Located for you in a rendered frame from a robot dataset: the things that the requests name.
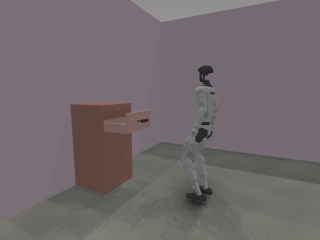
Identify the left robot hand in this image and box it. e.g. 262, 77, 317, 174
183, 135, 196, 155

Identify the left robot forearm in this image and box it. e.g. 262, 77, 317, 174
190, 108, 205, 137

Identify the handle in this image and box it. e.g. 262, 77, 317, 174
138, 118, 149, 123

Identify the robot left upper arm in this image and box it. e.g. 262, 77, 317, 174
195, 86, 207, 115

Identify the drawer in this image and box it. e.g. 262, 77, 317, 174
104, 110, 151, 134

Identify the right robot forearm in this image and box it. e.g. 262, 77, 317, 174
209, 111, 218, 130

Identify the robot right upper arm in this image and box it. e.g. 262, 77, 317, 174
213, 89, 219, 113

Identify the robot torso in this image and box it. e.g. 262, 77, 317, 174
196, 84, 215, 138

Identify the cabinet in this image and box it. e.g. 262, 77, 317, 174
70, 102, 133, 195

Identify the robot right thigh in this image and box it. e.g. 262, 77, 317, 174
194, 130, 213, 165

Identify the right robot hand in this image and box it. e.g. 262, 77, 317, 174
206, 130, 214, 145

